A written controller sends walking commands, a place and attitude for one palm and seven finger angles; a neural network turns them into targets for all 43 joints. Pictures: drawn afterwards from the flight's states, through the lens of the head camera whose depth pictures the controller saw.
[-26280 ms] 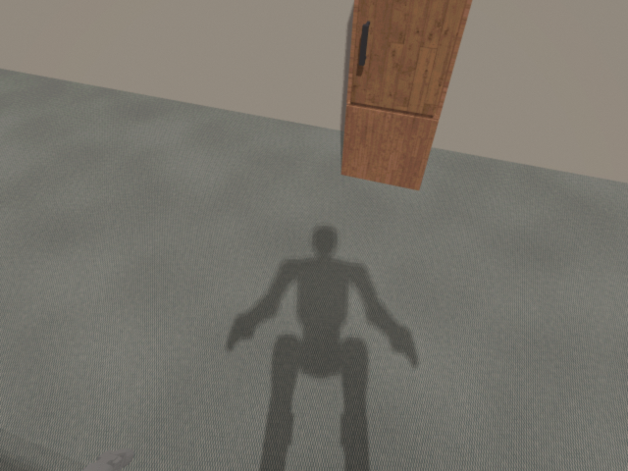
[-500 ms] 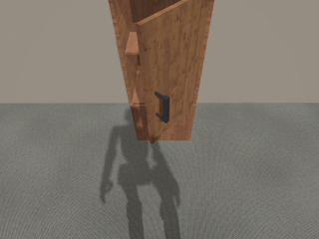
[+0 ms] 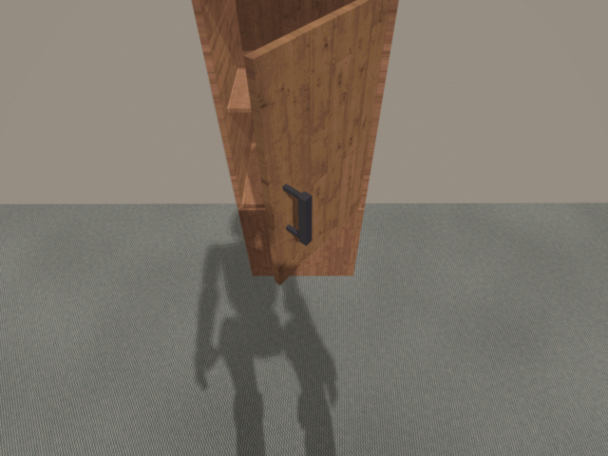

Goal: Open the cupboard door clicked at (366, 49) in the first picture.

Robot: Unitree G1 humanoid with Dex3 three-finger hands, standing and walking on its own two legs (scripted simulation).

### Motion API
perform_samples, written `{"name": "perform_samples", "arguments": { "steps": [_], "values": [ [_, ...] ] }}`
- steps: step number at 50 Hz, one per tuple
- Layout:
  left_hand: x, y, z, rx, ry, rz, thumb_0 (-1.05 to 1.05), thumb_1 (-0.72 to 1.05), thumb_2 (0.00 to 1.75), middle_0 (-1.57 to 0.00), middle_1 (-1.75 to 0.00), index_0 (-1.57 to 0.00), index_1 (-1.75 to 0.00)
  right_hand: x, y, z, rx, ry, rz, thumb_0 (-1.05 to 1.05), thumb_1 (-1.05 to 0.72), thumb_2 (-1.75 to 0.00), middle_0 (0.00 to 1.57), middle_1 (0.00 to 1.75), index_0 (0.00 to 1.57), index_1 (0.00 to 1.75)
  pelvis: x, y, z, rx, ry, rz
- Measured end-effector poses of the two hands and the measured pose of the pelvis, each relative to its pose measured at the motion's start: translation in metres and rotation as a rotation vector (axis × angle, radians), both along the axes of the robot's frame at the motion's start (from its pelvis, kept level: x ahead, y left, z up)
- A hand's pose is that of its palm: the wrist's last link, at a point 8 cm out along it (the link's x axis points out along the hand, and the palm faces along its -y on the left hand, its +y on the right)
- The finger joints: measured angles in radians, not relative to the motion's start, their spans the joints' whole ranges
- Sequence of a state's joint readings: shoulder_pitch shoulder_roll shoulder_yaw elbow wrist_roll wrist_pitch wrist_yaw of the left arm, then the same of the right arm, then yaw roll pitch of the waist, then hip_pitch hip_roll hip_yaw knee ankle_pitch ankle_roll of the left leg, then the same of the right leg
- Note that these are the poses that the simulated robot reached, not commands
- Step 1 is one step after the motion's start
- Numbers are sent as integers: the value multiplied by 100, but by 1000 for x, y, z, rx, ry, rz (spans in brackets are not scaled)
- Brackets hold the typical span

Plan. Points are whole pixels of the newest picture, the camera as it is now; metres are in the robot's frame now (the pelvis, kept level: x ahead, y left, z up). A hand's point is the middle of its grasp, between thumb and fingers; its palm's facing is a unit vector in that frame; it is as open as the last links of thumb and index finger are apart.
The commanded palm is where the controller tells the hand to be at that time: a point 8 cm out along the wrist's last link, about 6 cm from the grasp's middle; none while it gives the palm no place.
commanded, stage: look to check the result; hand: left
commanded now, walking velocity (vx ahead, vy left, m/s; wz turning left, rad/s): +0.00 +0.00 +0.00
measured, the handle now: (297, 215) +0.58 +0.05 -0.10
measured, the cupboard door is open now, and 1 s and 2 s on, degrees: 50 50 50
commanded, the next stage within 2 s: walk to a spot facing it in 0.54 s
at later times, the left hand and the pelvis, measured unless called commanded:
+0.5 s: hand out of the picture +0.01 +0.15 -0.17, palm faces +0.04 -0.98 -0.21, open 7.4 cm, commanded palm none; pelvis +0.02 -0.01 +0.00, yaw +0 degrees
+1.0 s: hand out of the picture +0.06 +0.17 -0.19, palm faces -0.05 -0.97 -0.22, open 7.4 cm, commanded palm none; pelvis +0.02 -0.01 -0.01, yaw -7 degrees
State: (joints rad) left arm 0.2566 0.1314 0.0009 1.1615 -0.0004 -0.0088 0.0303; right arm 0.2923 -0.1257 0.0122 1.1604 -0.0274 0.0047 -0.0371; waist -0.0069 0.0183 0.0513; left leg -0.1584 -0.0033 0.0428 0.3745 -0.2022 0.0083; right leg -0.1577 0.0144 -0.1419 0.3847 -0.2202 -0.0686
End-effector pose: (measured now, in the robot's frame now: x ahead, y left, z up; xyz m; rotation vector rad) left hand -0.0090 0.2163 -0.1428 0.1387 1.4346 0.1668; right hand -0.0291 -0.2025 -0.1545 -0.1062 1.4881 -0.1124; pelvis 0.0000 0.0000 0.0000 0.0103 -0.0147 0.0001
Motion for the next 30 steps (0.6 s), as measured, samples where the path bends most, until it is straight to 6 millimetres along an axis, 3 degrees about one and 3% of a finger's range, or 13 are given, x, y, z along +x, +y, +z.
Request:
{"name": "perform_samples", "arguments": {
  "steps": [17,30],
  "values": [
    [8,-12,1,3,11,11,0,90,90,-20,-30,-20,-30,28,-14,-1,-9,-26,10,0,-91,-90,20,29,20,30,15,-11,0,1,4,1],
    [24,-13,2,16,-4,7,0,91,90,-20,-30,-20,-30,36,-23,-1,-18,-22,11,0,-91,-90,20,29,20,30,23,-16,0,2,7,2]
  ]
}}
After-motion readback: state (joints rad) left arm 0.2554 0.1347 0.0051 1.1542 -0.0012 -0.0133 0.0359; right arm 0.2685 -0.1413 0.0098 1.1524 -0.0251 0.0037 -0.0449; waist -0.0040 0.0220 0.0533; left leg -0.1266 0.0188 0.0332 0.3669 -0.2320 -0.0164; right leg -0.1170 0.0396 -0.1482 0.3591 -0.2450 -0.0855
